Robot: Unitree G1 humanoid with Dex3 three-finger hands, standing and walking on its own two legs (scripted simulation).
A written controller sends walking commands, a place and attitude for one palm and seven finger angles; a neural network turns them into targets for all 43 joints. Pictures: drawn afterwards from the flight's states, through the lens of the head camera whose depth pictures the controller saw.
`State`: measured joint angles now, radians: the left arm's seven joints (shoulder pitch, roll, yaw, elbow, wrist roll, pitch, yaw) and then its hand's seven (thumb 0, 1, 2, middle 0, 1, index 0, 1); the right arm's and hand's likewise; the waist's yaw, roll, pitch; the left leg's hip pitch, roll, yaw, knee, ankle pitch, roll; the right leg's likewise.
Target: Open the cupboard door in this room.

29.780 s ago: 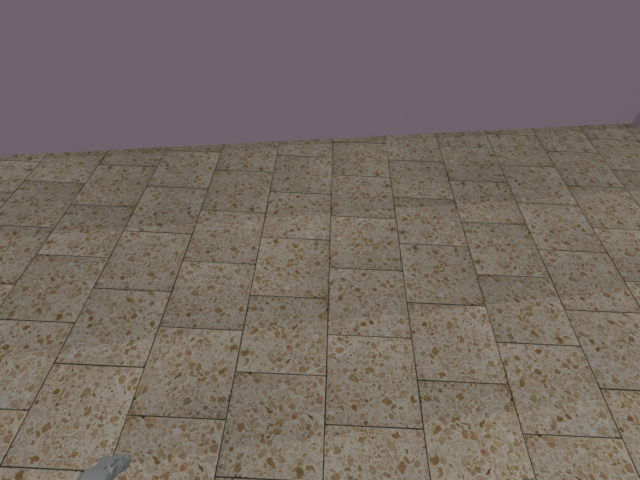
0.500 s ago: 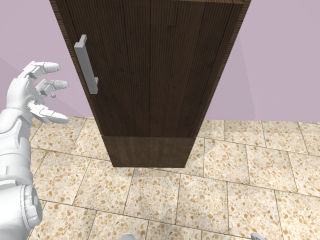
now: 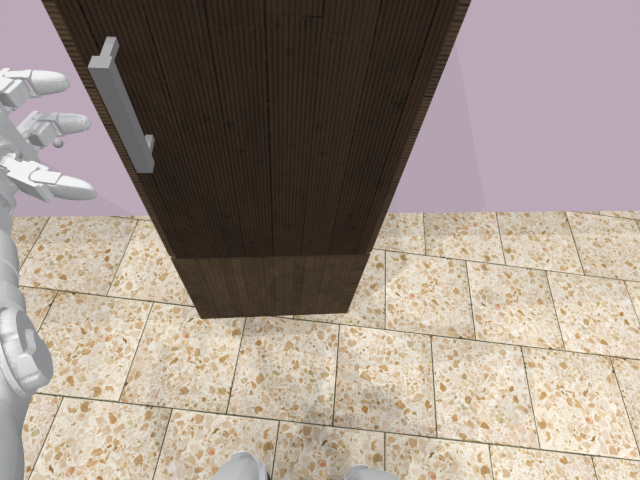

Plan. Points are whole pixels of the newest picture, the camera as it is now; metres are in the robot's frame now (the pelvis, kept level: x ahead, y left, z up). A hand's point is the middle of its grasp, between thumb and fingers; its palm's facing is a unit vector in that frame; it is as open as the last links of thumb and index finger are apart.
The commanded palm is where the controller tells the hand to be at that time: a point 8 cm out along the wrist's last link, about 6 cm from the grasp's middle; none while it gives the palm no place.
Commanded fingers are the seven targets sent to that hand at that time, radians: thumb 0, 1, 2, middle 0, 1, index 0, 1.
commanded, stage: move the hooked fingers beside the handle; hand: left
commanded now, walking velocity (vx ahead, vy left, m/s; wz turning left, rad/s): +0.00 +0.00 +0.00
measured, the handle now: (129, 111) +0.54 +0.22 +0.12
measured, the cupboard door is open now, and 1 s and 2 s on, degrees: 0 0 0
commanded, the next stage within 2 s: slide the fingers in behind the handle in 0.96 s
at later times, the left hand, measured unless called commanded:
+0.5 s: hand (64, 130) +0.50 +0.28 +0.12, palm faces +0.02 -1.00 +0.01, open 13.9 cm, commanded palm +0.48 +0.32 +0.12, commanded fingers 0.00 -0.50 0.30 -0.30 -1.20 -0.30 -1.20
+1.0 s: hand (62, 134) +0.49 +0.28 +0.12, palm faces +0.03 -1.00 +0.00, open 14.0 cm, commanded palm +0.48 +0.32 +0.12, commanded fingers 0.00 -0.50 0.30 -0.30 -1.20 -0.30 -1.20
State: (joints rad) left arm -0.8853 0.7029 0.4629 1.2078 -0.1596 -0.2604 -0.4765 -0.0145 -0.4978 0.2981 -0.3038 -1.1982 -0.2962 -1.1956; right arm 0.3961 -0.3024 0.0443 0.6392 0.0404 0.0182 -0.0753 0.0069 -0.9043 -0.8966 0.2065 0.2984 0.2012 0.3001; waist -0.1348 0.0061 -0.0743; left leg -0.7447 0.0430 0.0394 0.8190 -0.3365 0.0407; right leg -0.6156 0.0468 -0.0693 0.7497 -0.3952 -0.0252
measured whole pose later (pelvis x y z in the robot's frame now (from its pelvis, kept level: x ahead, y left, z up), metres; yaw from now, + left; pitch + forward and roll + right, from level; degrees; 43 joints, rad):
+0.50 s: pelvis +0.01 +0.00 +0.00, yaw -2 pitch +18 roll -4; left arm -0.90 0.76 0.51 1.22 -0.12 -0.25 -0.49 -0.01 -0.50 0.30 -0.30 -1.20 -0.30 -1.20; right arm 0.46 -0.29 0.05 0.62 0.03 0.09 -0.05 0.01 -0.90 -0.90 0.21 0.30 0.20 0.30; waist -0.17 0.01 -0.11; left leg -0.81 0.06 0.05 0.85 -0.37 0.04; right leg -0.67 0.06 -0.06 0.76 -0.41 -0.02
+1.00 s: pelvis +0.00 +0.01 -0.01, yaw +0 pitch +18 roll -4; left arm -0.96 0.73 0.45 1.24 -0.13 -0.27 -0.45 -0.01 -0.50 0.30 -0.30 -1.20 -0.30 -1.20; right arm 0.38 -0.29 0.06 0.61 0.03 0.07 -0.06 0.00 -0.90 -0.90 0.21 0.30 0.20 0.30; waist -0.15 0.01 -0.09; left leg -0.83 0.05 0.02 0.88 -0.36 0.05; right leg -0.68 0.05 -0.08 0.79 -0.41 -0.02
